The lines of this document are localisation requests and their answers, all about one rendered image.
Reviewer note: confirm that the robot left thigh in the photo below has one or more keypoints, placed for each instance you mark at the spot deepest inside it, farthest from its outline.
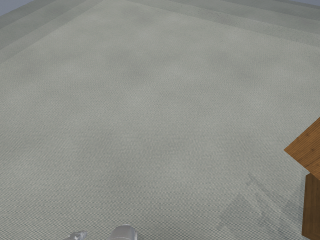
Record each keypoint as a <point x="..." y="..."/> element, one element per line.
<point x="124" y="232"/>

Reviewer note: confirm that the robot left hand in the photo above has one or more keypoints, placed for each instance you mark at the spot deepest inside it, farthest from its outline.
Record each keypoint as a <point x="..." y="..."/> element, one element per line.
<point x="80" y="235"/>

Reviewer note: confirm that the cupboard door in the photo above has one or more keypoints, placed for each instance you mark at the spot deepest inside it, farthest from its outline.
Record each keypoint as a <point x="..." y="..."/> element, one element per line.
<point x="305" y="149"/>

